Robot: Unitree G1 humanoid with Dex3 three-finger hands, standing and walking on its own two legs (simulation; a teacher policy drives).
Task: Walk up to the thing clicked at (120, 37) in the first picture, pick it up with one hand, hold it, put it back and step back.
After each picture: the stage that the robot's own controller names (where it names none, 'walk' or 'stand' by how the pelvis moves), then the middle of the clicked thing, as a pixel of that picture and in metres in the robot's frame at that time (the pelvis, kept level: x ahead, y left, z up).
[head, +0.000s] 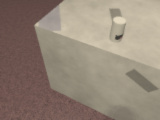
stand; (117, 29) +0.69 -0.16 -0.01
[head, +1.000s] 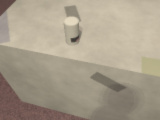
walk; (71, 31) +0.61 +0.09 +0.02
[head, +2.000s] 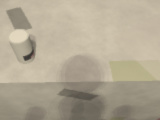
stand; (22, 47) +0.46 +0.22 +0.03
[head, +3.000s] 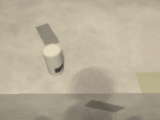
walk; (54, 60) +0.44 +0.13 +0.02
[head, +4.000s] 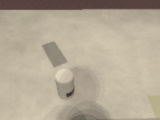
stand; (65, 84) +0.36 +0.09 -0.01
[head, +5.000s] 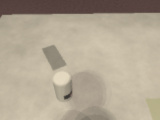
stand; (63, 86) +0.36 +0.09 -0.01
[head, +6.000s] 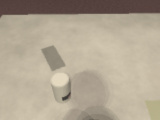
stand; (61, 88) +0.36 +0.10 -0.01
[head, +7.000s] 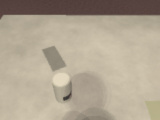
stand; (62, 88) +0.36 +0.10 -0.01
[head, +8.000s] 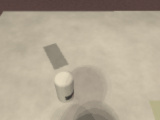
stand; (64, 87) +0.36 +0.09 -0.01
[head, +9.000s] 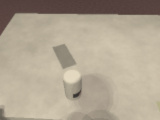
rise first; (72, 85) +0.37 +0.08 -0.01
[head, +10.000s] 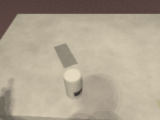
go down; (73, 84) +0.37 +0.08 -0.01
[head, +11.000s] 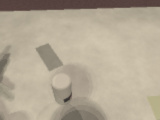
go down; (62, 89) +0.35 +0.07 +0.00
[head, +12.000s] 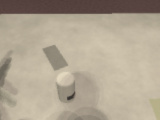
go down; (66, 87) +0.36 +0.07 +0.00
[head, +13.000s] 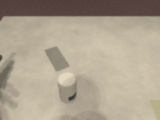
go down; (67, 88) +0.37 +0.07 +0.00
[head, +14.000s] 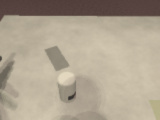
go down; (67, 87) +0.37 +0.07 +0.00
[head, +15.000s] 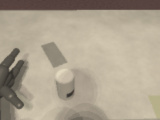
close in; (65, 84) +0.37 +0.07 +0.00
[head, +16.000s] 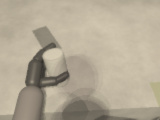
close; (56, 67) +0.39 +0.09 +0.05
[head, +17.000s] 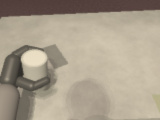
lift; (35, 71) +0.33 +0.15 +0.15
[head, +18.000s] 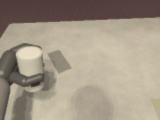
hold; (31, 69) +0.32 +0.16 +0.17
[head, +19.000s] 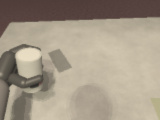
hold; (30, 70) +0.32 +0.16 +0.16
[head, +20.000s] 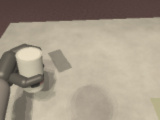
hold; (31, 70) +0.32 +0.16 +0.16
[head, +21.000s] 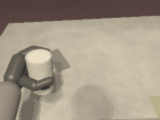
crouch; (41, 72) +0.31 +0.13 +0.16
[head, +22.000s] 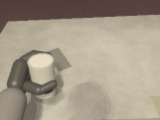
crouch; (43, 76) +0.30 +0.13 +0.15
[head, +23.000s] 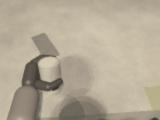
lower; (50, 76) +0.37 +0.10 +0.03
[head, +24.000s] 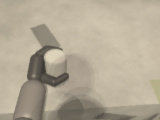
lower; (56, 69) +0.38 +0.09 +0.05
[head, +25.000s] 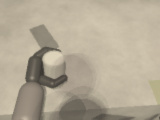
lower; (54, 70) +0.38 +0.09 +0.05
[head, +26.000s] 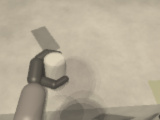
lower; (55, 72) +0.38 +0.09 +0.05
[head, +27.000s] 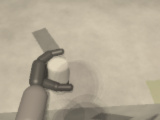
withdraw; (59, 76) +0.37 +0.08 +0.04
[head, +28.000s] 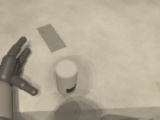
withdraw; (66, 78) +0.35 +0.06 +0.05
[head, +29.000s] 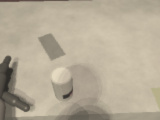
sink last; (62, 84) +0.34 +0.08 +0.03
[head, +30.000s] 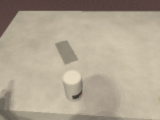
stand; (73, 86) +0.36 +0.08 +0.00
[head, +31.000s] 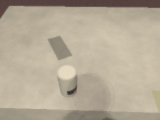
stand; (67, 81) +0.37 +0.08 +0.02
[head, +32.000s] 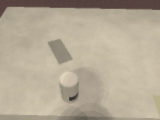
stand; (69, 87) +0.35 +0.07 +0.00
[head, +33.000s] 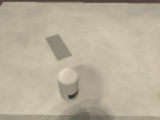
stand; (68, 85) +0.34 +0.07 +0.02
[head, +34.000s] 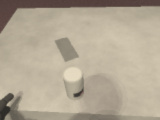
sink last; (74, 84) +0.35 +0.07 +0.03
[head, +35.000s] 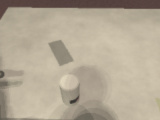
sink last; (70, 90) +0.33 +0.07 +0.00
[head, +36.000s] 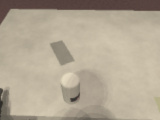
rise; (70, 88) +0.35 +0.07 +0.00
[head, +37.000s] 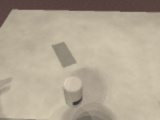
stand; (73, 92) +0.33 +0.07 -0.01
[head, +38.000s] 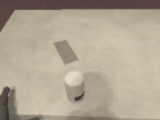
stand; (75, 87) +0.35 +0.06 +0.01
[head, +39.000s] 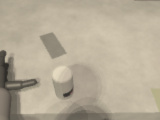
sink last; (63, 83) +0.35 +0.08 +0.03
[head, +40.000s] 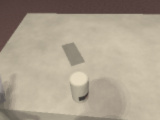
sink last; (79, 87) +0.35 +0.07 +0.00
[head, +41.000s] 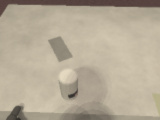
stand; (68, 85) +0.35 +0.07 +0.00
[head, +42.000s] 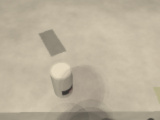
stand; (62, 80) +0.35 +0.08 +0.05
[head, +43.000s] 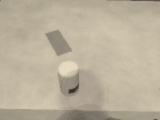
stand; (69, 79) +0.35 +0.07 +0.05
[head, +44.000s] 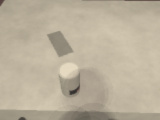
rise; (69, 80) +0.35 +0.07 +0.05
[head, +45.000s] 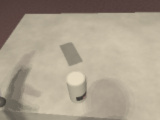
withdraw; (76, 87) +0.35 +0.07 +0.01
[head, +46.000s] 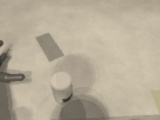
rise; (62, 88) +0.33 +0.07 +0.01
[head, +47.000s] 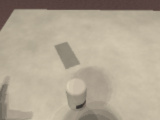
sink last; (76, 95) +0.31 +0.06 +0.01
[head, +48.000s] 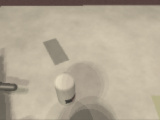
sink last; (65, 90) +0.33 +0.08 +0.00
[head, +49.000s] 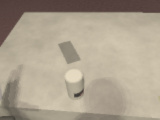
withdraw; (74, 84) +0.37 +0.08 +0.00
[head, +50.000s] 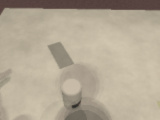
stand; (71, 94) +0.32 +0.06 -0.01
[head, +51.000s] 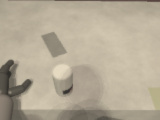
walk; (63, 80) +0.36 +0.08 +0.02
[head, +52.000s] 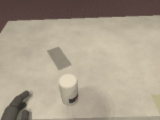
stand; (69, 90) +0.35 +0.07 +0.01
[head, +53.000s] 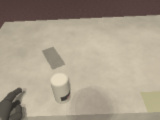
stand; (60, 88) +0.37 +0.10 +0.00
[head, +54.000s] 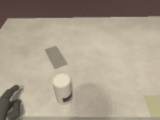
walk; (63, 89) +0.36 +0.10 -0.01
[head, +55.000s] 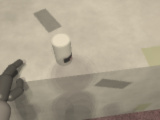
walk; (62, 50) +0.47 +0.07 +0.02
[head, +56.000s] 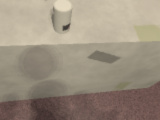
walk; (62, 17) +0.57 +0.09 +0.02
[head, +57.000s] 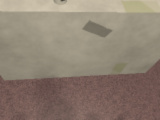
walk; out of the picture +0.78 +0.12 +0.02
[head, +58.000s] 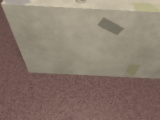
stand; out of the picture +0.95 +0.06 +0.02
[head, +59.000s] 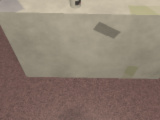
stand; out of the picture +0.91 +0.08 -0.01
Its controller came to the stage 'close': yes
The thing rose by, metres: 0.19
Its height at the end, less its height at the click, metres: +0.00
